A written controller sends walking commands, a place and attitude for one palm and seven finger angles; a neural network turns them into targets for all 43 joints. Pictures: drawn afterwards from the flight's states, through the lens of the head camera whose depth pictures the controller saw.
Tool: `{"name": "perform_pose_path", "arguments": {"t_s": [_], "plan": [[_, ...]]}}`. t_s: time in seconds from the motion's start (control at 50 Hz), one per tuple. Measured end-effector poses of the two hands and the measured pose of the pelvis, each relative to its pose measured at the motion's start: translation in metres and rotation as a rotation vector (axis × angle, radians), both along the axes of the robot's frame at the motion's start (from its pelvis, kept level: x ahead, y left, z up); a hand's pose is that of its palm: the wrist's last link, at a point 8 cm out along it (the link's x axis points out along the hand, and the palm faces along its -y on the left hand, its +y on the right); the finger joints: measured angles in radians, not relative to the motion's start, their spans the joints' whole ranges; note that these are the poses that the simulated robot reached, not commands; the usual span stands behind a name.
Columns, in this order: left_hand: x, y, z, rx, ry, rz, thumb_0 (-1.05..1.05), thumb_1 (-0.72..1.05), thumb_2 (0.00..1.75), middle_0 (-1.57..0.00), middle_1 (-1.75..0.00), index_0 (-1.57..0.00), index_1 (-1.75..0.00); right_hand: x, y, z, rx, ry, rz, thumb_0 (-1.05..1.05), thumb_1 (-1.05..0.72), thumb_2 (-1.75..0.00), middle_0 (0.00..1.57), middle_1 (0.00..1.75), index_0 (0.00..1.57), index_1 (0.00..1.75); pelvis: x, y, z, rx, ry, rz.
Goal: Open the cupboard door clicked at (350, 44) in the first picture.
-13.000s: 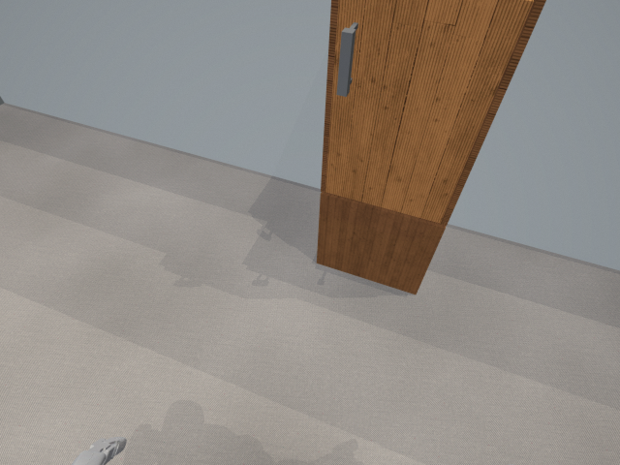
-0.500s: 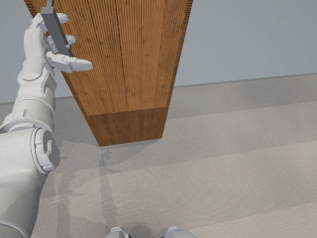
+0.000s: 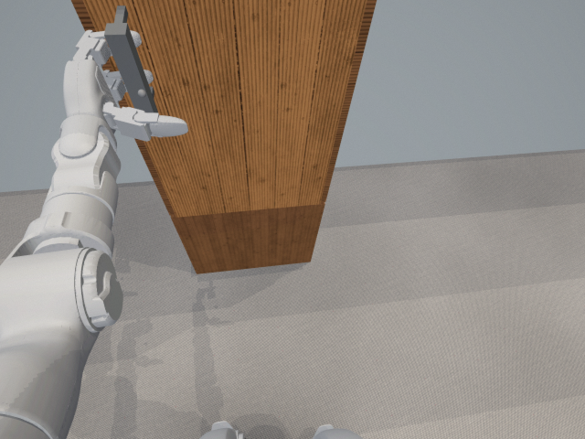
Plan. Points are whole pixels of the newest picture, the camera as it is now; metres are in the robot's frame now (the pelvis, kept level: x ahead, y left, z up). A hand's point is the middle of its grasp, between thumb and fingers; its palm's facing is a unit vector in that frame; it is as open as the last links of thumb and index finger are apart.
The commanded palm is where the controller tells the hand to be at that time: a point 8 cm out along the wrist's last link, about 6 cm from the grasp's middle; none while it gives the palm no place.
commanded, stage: close the thumb around the handle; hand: left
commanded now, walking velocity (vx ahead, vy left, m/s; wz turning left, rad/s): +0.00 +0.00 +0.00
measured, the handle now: (136, 68) +0.60 +0.16 +0.13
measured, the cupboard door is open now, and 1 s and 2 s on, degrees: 0 4 15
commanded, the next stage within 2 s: pull the door open along its arc in 0.58 s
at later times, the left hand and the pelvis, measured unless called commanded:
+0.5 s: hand (145, 91) +0.54 +0.14 +0.14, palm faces +0.04 -1.00 +0.00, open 6.2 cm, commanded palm +0.51 +0.18 +0.13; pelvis +0.00 +0.00 +0.00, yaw +0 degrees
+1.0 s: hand (150, 102) +0.52 +0.13 +0.14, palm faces +0.03 -1.00 +0.00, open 6.2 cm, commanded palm +0.47 +0.18 +0.13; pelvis +0.01 +0.00 +0.00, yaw -1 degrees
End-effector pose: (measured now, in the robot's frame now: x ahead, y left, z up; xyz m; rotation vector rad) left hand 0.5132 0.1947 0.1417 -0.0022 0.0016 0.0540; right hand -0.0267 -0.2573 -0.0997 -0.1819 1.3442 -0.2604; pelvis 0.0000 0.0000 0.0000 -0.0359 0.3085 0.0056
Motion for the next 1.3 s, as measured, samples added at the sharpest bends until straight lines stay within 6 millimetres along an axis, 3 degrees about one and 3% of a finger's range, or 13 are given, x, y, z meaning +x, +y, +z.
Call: {"name": "perform_pose_path", "arguments": {"t_s": [0.14, 0.48, 0.84, 0.98, 1.08, 1.2, 1.3], "plan": [[0.002, -0.001, 0.000, 0.010, 0.006, -0.003, -0.01, -0.20, 0.42, -0.27, -1.22, -0.29, -1.22, -0.008, 0.001, -0.001, 0.003, 0.027, -0.005, 0.00, -0.91, -0.89, 0.20, 0.30, 0.20, 0.30, -0.001, 0.000, -0.001, -0.001, 0.004, 0.004], [0.006, -0.002, -0.002, 0.003, 0.014, -0.006, 0.01, 0.65, 0.79, -0.33, -1.32, -0.35, -1.31, -0.021, 0.003, 0.001, 0.000, 0.049, -0.025, 0.00, -0.91, -0.89, 0.20, 0.30, 0.20, 0.30, -0.002, -0.001, -0.001, -0.002, 0.010, 0.000], [0.003, -0.008, -0.002, 0.003, 0.007, -0.001, 0.01, 0.70, 0.82, -0.31, -1.32, -0.31, -1.33, -0.011, 0.000, -0.001, 0.005, 0.017, -0.024, 0.00, -0.91, -0.89, 0.20, 0.30, 0.20, 0.30, -0.001, -0.003, 0.000, 0.004, 0.007, -0.008], [-0.010, -0.010, -0.003, 0.004, -0.007, -0.017, 0.01, 0.71, 0.78, -0.30, -1.32, -0.30, -1.32, -0.001, -0.001, 0.000, 0.020, -0.016, -0.035, 0.00, -0.91, -0.89, 0.20, 0.30, 0.20, 0.30, 0.006, -0.005, 0.004, 0.011, -0.013, -0.025], [-0.030, -0.014, -0.004, -0.005, -0.021, -0.038, 0.01, 0.70, 0.75, -0.30, -1.32, -0.29, -1.31, 0.022, -0.003, 0.002, 0.034, -0.080, -0.032, 0.00, -0.91, -0.89, 0.20, 0.30, 0.20, 0.30, 0.012, -0.006, 0.009, 0.017, -0.046, -0.035], [-0.058, -0.023, -0.005, -0.021, -0.028, -0.055, 0.00, 0.68, 0.74, -0.31, -1.32, -0.29, -1.30, 0.066, -0.005, 0.006, 0.038, -0.196, 0.017, 0.00, -0.91, -0.89, 0.20, 0.30, 0.20, 0.30, 0.014, -0.007, 0.013, 0.020, -0.091, -0.021], [-0.064, -0.032, -0.009, -0.139, 0.011, 0.142, 0.00, 0.64, 0.76, -0.32, -1.32, -0.33, -1.31, 0.096, -0.005, 0.006, 0.024, -0.249, 0.100, 0.00, -0.91, -0.89, 0.20, 0.30, 0.20, 0.30, 0.003, -0.007, 0.011, 0.017, -0.100, 0.008]]}}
